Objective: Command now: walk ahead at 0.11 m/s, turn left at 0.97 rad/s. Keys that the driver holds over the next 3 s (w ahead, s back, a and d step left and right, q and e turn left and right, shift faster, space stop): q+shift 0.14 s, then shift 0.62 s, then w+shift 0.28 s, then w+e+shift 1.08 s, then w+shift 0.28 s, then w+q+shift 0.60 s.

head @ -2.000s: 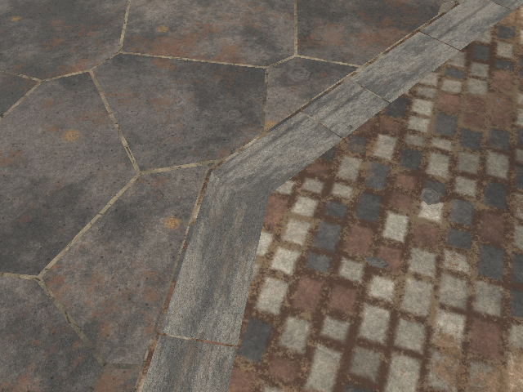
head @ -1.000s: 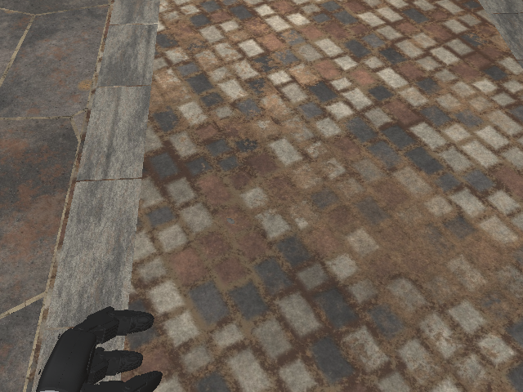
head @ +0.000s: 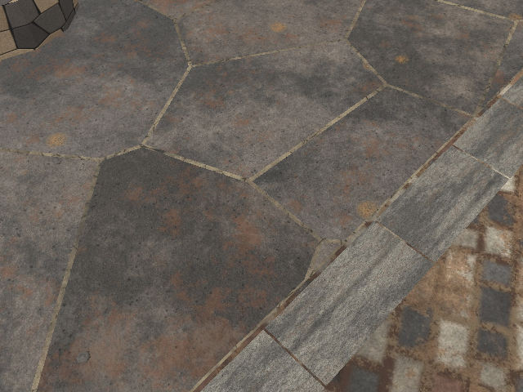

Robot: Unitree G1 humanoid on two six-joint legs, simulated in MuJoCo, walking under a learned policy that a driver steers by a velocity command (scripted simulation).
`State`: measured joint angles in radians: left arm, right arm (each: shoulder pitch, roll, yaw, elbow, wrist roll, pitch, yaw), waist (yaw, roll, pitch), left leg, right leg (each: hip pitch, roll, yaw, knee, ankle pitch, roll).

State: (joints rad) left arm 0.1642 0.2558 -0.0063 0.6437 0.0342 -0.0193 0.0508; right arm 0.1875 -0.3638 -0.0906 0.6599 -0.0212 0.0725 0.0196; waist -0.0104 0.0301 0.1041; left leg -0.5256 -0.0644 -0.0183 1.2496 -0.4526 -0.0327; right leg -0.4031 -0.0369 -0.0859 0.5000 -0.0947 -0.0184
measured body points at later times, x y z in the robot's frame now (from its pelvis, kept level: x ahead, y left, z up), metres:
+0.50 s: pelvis +0.02 +0.01 +0.01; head +0.04 +0.03 +0.46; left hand +0.03 +0.29 -0.11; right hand +0.25 -0.19 -0.08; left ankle +0.01 +0.10 -0.73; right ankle +0.06 -0.11 -0.69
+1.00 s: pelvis +0.05 +0.02 +0.01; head +0.05 +0.04 +0.46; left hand +0.05 +0.30 -0.12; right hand +0.22 -0.22 -0.10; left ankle +0.02 +0.10 -0.72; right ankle +0.05 -0.10 -0.73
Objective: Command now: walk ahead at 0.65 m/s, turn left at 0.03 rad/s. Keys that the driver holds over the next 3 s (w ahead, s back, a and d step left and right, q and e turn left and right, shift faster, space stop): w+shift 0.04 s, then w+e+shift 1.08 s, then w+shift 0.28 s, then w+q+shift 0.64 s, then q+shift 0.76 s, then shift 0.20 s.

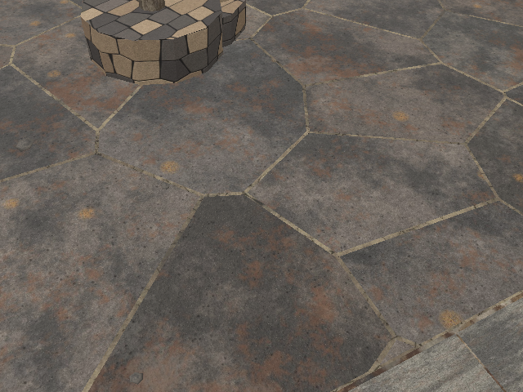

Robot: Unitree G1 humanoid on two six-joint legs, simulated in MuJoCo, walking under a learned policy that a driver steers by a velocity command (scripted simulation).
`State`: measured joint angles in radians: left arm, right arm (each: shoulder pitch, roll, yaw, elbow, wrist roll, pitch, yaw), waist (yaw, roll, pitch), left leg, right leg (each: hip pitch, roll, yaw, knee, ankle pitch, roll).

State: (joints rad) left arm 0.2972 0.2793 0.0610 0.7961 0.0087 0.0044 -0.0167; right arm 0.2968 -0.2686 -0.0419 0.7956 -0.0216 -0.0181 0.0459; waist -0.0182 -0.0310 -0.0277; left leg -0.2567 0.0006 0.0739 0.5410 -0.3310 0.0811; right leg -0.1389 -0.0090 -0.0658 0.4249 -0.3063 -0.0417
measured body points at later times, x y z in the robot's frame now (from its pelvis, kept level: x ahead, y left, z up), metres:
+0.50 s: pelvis +0.28 -0.04 -0.04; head +0.32 -0.03 +0.41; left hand +0.55 +0.13 -0.14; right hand +0.14 -0.26 -0.17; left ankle +0.02 +0.10 -0.72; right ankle +0.41 -0.11 -0.74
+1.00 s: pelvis +0.72 -0.20 -0.03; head +0.75 -0.23 +0.42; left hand +0.94 +0.02 -0.14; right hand +0.73 -0.53 -0.10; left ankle +0.89 -0.17 -0.74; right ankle +0.48 -0.13 -0.64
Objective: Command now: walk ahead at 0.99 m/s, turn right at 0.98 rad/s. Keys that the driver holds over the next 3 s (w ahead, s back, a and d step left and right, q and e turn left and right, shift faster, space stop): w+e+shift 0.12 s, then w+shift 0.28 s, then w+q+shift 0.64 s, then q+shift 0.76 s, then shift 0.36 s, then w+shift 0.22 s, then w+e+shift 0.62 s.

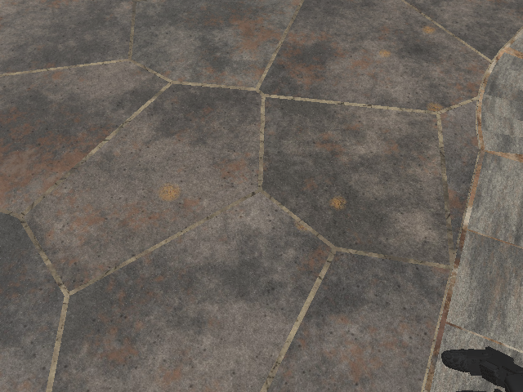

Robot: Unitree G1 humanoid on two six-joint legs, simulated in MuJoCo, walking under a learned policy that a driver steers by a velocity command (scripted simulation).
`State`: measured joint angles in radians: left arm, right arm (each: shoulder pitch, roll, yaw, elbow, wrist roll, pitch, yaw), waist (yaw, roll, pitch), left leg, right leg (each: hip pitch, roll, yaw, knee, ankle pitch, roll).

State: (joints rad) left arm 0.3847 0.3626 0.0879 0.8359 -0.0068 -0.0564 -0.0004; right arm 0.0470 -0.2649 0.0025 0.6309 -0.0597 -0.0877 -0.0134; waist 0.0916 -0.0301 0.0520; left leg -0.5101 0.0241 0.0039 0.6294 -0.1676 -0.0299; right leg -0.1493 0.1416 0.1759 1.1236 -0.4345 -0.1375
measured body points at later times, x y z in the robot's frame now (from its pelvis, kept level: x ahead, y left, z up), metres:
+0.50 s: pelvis +0.46 -0.07 +0.01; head +0.49 -0.07 +0.46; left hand +0.66 +0.15 -0.11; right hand +0.40 -0.32 -0.12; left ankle +0.32 +0.12 -0.58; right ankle +0.48 -0.12 -0.71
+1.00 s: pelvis +0.93 -0.12 +0.01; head +0.95 -0.13 +0.46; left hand +1.12 +0.11 -0.05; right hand +0.95 -0.41 -0.12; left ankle +0.94 -0.11 -0.71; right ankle +0.94 -0.30 -0.61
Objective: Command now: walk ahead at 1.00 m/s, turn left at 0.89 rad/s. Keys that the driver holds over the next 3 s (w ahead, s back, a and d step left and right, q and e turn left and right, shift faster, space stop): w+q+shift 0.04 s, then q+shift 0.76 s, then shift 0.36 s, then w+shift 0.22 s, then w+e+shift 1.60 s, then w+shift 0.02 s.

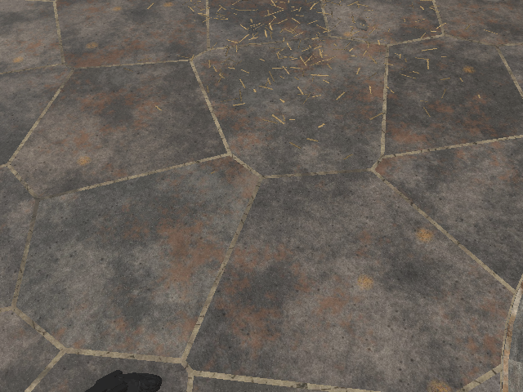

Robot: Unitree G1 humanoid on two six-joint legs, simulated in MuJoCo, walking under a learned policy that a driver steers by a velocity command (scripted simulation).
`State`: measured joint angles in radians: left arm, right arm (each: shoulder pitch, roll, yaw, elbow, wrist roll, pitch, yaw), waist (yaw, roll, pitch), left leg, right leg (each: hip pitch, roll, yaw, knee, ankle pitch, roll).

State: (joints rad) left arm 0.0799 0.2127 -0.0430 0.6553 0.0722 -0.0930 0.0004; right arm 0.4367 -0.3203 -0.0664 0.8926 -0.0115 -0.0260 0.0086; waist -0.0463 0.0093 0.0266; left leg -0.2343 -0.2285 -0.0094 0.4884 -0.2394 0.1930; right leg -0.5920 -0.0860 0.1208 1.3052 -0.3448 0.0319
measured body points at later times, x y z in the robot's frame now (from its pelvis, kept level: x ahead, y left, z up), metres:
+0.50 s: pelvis +0.32 -0.07 +0.01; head +0.36 -0.05 +0.46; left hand +0.25 +0.22 -0.10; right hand +0.62 -0.23 -0.07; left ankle +0.34 +0.05 -0.65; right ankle +0.40 -0.17 -0.73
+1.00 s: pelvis +0.39 -0.03 +0.00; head +0.41 +0.00 +0.45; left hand +0.27 +0.24 -0.10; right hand +0.69 -0.11 -0.10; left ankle +0.36 +0.07 -0.73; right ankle +0.50 -0.09 -0.70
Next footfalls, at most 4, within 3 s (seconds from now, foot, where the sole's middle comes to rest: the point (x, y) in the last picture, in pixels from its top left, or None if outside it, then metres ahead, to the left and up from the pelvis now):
0.22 right None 0.44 -0.16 -0.76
0.66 left None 0.39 0.09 -0.76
1.04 right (298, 385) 0.52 -0.06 -0.76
1.44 left None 0.33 0.05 -0.76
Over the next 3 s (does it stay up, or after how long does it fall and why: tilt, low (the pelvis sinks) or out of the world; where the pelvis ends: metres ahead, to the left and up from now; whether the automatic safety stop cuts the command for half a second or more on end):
stays up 1.53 0.40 0.00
